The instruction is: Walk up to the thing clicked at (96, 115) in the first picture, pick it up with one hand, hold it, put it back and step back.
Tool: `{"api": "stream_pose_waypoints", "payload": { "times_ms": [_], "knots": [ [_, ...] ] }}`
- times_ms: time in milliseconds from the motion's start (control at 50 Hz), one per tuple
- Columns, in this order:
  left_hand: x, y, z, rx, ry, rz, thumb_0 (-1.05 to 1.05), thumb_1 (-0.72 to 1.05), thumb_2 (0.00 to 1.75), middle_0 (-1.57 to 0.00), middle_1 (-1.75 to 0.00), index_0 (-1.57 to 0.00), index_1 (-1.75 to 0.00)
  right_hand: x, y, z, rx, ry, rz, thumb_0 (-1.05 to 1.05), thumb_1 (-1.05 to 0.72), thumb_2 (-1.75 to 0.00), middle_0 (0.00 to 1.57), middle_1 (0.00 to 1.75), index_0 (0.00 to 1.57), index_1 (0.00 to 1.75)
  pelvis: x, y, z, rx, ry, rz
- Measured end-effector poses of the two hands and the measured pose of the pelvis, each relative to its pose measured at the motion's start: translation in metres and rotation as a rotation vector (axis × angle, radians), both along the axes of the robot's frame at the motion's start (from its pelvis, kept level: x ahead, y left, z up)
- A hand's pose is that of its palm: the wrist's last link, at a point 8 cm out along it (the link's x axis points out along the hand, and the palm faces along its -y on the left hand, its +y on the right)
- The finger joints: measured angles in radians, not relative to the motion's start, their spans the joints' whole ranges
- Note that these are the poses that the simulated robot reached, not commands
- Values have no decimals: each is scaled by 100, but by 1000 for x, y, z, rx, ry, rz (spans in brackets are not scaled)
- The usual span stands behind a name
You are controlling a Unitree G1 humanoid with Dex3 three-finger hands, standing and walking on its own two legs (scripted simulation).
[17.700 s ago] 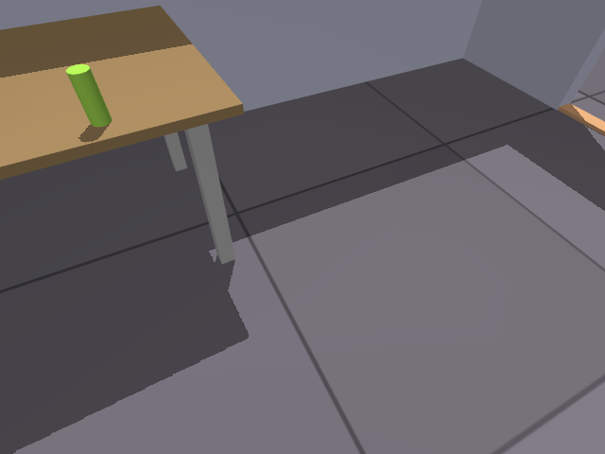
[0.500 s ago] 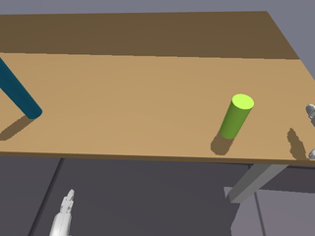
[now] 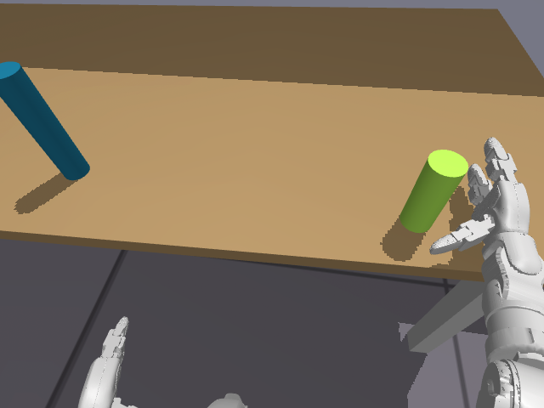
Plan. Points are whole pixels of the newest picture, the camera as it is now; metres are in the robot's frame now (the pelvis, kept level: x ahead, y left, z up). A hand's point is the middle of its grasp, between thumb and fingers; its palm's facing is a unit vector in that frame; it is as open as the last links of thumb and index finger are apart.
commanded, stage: close in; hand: right
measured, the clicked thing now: (429, 194) +0.44 -0.19 +0.07
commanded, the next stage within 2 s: rest palm in 0.22 s
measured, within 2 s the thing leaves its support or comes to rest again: leaves its support in 1.46 s
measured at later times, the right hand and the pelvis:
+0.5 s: hand (421, 205) +0.42 -0.17 +0.07, palm faces +0.11 +0.99 +0.03, open 17.7 cm; pelvis +0.00 +0.01 +0.00, yaw +0 degrees
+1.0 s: hand (422, 196) +0.44 -0.18 +0.07, palm faces +0.11 +0.99 +0.02, open 14.2 cm; pelvis +0.00 +0.00 -0.01, yaw +1 degrees
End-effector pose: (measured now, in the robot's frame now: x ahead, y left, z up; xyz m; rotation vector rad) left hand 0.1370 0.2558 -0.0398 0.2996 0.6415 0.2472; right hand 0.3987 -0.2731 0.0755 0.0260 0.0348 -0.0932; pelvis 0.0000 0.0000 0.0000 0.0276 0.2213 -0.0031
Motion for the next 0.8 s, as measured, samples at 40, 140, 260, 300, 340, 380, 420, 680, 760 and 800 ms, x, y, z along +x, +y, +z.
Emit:
{"api": "stream_pose_waypoints", "payload": {
  "times_ms": [40,140,260,300,340,380,420,680,760,800],
  "knots": [
    [2,0,2,-10,-15,-2,-2,-53,5,-7,-6,-7,-6,-1,5,-1,-1,6,2,-2,60,-6,3,5,3,6,-2,0,0,-3,-3,1],
    [-2,4,9,-13,-39,-7,-2,-53,4,-7,-6,-7,-6,-5,15,-4,21,15,-9,-2,61,-6,3,5,3,6,-4,3,0,-10,-10,1],
    [-14,13,4,-4,3,10,-1,-52,4,-6,-6,-7,-5,-4,24,-9,6,10,-25,-2,61,-6,3,5,3,6,-8,5,-4,-12,-4,1],
    [-16,13,1,-10,17,12,-2,-52,4,-6,-6,-6,-5,-3,28,-9,2,1,-24,-2,61,-6,2,5,3,6,-9,6,-5,-12,-2,3],
    [-15,12,0,-16,17,11,-2,-52,4,-6,-6,-6,-5,-1,33,-8,-2,-7,-23,-2,61,-6,2,5,2,6,-9,6,-5,-12,-1,5],
    [-12,12,2,-20,3,12,-2,-53,5,-6,-5,-6,-5,-1,37,-6,-7,-5,-21,-2,61,-6,2,5,3,6,-8,5,-4,-13,-3,6],
    [-10,13,4,-23,-13,13,-2,-54,6,-6,-5,-6,-6,-1,41,-5,-8,1,-16,-2,61,-6,3,5,3,6,-6,5,-3,-14,-5,7],
    [-3,10,4,-31,-16,-2,-2,-56,7,-6,-5,-5,-6,-3,40,-19,-15,10,-56,-2,60,-5,22,13,22,13,-6,9,-6,-18,-4,2],
    [-5,10,5,-15,-11,-2,-2,-56,7,-6,-5,-5,-6,8,38,-11,-23,-17,-43,-2,59,-6,29,16,28,17,-6,7,-7,-15,6,-2],
    [-7,8,4,-18,-4,-5,-2,-56,7,-6,-5,-5,-6,14,40,-7,-17,-18,-31,-2,59,-7,32,18,32,19,-6,6,-8,-13,11,-2]
  ]
}}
